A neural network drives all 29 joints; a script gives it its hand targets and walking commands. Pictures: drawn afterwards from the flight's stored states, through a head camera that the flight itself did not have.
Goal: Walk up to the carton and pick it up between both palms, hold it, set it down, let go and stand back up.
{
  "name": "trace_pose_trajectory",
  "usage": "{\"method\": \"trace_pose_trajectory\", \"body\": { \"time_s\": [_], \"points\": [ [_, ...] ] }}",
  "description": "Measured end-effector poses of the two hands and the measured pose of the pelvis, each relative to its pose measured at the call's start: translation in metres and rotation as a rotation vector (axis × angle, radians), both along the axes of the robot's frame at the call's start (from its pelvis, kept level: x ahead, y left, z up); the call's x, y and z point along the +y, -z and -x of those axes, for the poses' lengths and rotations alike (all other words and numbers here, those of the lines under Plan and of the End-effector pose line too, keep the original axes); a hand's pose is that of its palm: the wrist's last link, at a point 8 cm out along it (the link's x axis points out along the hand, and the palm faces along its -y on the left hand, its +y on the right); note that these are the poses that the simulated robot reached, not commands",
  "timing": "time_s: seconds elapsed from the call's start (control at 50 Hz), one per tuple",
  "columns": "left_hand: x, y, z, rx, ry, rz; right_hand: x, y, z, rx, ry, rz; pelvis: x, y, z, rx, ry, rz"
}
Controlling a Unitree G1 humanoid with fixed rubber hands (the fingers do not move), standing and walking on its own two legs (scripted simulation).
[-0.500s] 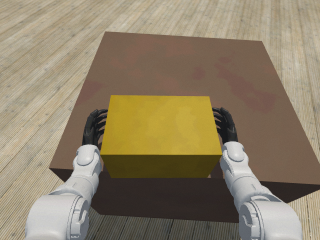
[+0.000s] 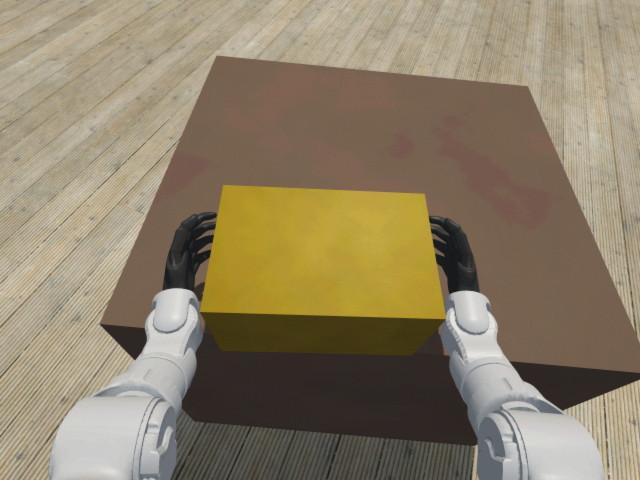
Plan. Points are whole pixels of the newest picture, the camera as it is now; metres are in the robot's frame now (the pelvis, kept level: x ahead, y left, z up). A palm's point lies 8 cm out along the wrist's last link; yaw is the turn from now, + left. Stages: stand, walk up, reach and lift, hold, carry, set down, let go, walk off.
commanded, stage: reach and lift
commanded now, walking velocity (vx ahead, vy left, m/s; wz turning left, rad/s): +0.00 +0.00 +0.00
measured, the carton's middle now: (321, 273) +0.41 +0.01 +0.00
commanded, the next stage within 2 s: none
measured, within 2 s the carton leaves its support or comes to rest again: leaves its support in 0.42 s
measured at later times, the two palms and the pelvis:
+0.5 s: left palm (177, 274) +0.38 +0.19 +0.02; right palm (458, 278) +0.39 -0.17 +0.03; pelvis -0.01 +0.01 +0.00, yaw +0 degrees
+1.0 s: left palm (158, 230) +0.38 +0.19 +0.12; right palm (497, 236) +0.38 -0.18 +0.13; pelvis +0.00 -0.01 +0.01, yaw +2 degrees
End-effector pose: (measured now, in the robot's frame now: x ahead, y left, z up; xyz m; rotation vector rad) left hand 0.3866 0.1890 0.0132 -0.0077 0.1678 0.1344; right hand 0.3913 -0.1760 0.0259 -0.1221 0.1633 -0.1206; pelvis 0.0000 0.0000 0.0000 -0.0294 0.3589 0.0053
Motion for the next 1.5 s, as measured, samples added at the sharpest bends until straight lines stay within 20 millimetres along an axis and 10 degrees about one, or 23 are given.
{"method": "trace_pose_trajectory", "body": {
  "time_s": [0.46, 1.02, 1.5],
  "points": [
    [0.003, -0.006, 0.004, 0.033, -0.003, -0.019, 0.003, -0.002, 0.003, 0.031, -0.002, -0.022, 0.005, 0.003, 0.008, 0.047, 0.004, 0.010],
    [-0.001, -0.114, 0.012, -0.009, -0.003, 0.002, -0.001, -0.110, 0.011, 0.008, 0.010, -0.102, -0.005, -0.013, -0.005, -0.246, -0.032, -0.015],
    [-0.003, -0.135, 0.042, 0.028, 0.004, -0.007, -0.003, -0.117, 0.046, 0.049, 0.028, -0.114, -0.004, -0.016, 0.008, -0.326, -0.026, -0.018]
  ]
}}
